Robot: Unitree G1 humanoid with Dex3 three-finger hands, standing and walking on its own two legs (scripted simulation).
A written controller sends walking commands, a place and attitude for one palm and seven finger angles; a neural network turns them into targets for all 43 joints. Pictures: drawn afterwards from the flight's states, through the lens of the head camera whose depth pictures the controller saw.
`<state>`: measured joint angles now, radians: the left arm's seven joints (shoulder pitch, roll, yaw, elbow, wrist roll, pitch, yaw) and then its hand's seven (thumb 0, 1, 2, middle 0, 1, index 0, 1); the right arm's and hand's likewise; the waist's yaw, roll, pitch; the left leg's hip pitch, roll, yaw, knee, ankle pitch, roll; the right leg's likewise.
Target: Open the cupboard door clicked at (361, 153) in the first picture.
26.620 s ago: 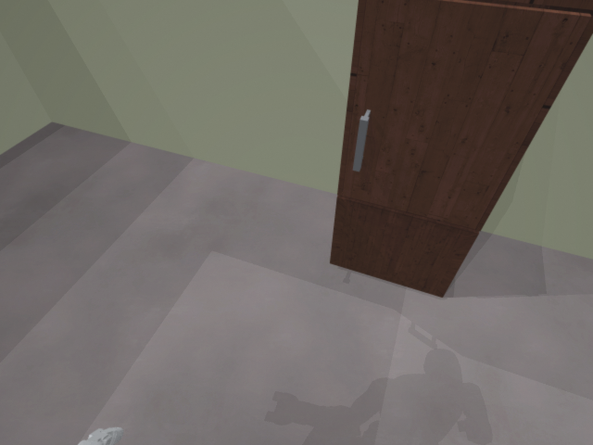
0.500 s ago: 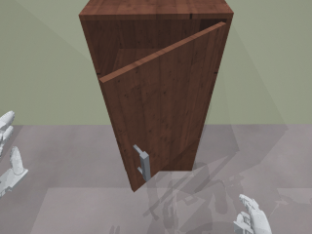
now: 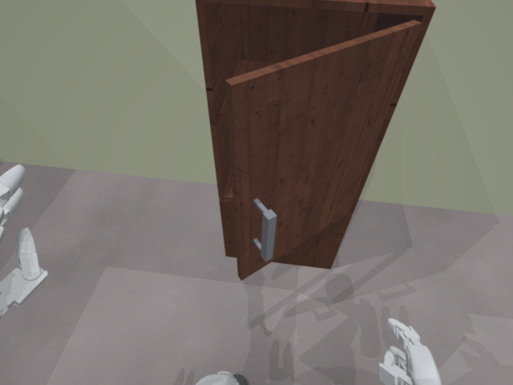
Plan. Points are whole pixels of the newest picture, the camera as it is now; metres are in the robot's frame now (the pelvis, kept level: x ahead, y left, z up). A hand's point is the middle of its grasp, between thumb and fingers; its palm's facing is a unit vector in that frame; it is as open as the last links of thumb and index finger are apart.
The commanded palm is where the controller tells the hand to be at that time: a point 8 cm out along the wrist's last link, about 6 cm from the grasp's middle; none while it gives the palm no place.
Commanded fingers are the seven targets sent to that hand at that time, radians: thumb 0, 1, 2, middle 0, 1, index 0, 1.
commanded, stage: step back with the hand held close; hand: left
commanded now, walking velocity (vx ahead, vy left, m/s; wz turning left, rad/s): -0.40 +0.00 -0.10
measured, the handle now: (262, 231) +0.44 +0.03 -0.09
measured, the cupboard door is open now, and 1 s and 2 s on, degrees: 42 42 42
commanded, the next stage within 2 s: stop stepping back and stand still in 0.20 s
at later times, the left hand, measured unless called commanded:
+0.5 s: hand out of the picture +0.08 +0.29 +0.19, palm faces +0.41 -0.82 -0.39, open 7.4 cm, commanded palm +0.06 +0.33 +0.19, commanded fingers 0.00 0.90 0.90 -0.20 -0.30 -0.20 -0.30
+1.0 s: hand out of the picture +0.04 +0.29 +0.18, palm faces +0.37 -0.81 -0.46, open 7.4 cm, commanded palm -0.02 +0.32 +0.19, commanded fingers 0.00 0.90 0.90 -0.20 -0.30 -0.20 -0.30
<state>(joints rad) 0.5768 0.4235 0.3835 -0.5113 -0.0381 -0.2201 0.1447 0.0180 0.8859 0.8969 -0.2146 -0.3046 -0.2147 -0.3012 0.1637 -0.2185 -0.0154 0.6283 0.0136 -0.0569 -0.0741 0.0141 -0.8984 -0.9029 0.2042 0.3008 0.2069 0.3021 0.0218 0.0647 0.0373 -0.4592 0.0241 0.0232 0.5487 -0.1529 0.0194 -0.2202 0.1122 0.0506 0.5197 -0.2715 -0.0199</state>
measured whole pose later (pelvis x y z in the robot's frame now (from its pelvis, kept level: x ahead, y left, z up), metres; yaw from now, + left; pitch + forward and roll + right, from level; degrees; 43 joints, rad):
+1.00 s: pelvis -0.21 +0.05 +0.01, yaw -9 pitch +1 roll +3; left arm 0.49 0.39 0.43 -0.30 -0.02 -0.20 0.15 0.02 0.88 0.90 -0.22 -0.30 -0.22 -0.30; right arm 0.30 -0.26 -0.04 0.72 0.00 -0.10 -0.10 0.02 -0.90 -0.90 0.20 0.30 0.20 0.30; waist 0.00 -0.01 -0.10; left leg -0.50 0.05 0.04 0.98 -0.29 0.00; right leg -0.24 0.03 -0.11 0.44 -0.22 -0.10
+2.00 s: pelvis -0.18 +0.10 +0.01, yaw -10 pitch +1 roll -1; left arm 0.60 0.41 0.38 -0.47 -0.05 -0.16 0.15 0.02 0.89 0.90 -0.21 -0.30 -0.21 -0.30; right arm 0.20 -0.21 0.01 0.61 0.01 -0.08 -0.08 0.01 -0.90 -0.90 0.20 0.30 0.20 0.30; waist 0.00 0.02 0.03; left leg -0.21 0.01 0.05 0.44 -0.25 0.02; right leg -0.19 0.01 -0.08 0.41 -0.23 -0.03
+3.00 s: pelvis -0.20 +0.08 +0.01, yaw -8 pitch -1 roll +0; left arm 0.25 0.21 0.00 1.07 0.01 0.02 0.01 0.00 0.95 0.90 -0.21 -0.30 -0.21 -0.30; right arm 0.26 -0.22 0.01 1.07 -0.02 0.04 -0.02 0.01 -0.90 -0.90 0.20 0.30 0.20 0.30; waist -0.01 0.01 0.09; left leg -0.21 0.02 0.01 0.44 -0.22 -0.01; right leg -0.18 0.03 -0.12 0.42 -0.23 -0.07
